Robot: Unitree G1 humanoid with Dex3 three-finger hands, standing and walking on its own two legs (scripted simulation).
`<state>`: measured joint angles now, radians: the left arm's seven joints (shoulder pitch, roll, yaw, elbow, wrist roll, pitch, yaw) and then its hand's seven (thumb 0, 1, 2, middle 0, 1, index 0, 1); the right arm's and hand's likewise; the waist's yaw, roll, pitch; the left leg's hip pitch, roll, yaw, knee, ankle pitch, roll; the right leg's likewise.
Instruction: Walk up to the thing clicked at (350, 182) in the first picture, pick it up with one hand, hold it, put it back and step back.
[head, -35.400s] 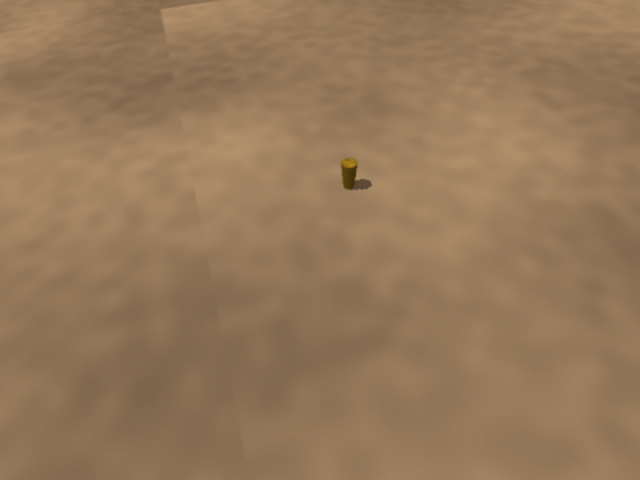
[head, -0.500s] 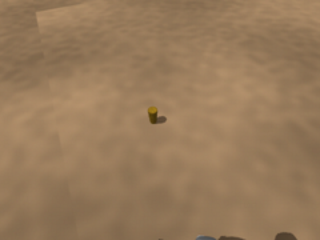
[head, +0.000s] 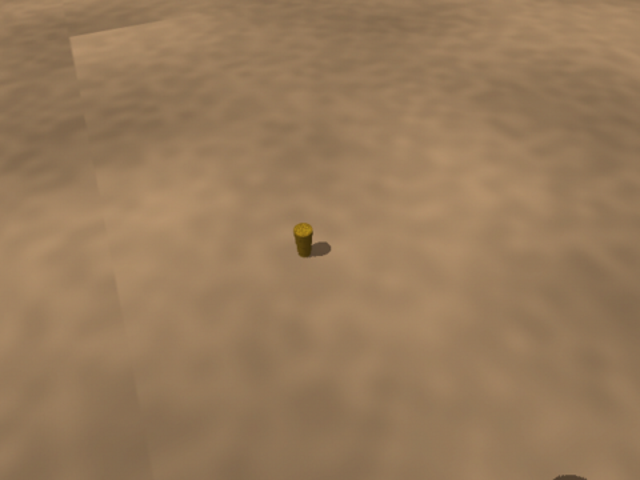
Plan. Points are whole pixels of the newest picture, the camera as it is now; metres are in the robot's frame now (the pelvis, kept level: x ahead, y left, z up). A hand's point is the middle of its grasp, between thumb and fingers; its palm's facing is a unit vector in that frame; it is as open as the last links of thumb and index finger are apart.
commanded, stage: step back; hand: left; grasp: from the side
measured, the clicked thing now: (303, 241) +1.07 +0.14 -0.70
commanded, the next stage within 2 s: stand in 0.30 s
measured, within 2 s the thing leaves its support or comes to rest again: neither
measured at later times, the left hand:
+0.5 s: hand out of the picture +0.13 +0.25 -0.14, palm faces -0.03 -0.94 -0.34, open 7.4 cm
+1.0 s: hand out of the picture +0.06 +0.24 -0.14, palm faces -0.04 -0.94 -0.35, open 7.4 cm
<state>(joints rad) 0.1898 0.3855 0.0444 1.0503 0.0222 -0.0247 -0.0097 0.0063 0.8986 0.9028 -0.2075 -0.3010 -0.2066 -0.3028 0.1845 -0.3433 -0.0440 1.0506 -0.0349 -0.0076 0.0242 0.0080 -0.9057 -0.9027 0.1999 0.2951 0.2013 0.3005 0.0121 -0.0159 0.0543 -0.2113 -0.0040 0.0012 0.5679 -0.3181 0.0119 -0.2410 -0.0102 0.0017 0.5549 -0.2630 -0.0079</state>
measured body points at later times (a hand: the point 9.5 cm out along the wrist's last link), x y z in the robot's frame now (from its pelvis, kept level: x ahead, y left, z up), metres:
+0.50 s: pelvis +0.02 +0.00 +0.01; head +0.03 +0.00 +0.46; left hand +0.13 +0.30 -0.11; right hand +0.12 -0.30 -0.11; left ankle -0.01 +0.11 -0.73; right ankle +0.02 -0.13 -0.73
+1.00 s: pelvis +0.00 -0.01 +0.02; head +0.01 -0.02 +0.47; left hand +0.07 +0.29 -0.11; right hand +0.07 -0.31 -0.12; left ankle -0.01 +0.11 -0.73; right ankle +0.02 -0.13 -0.73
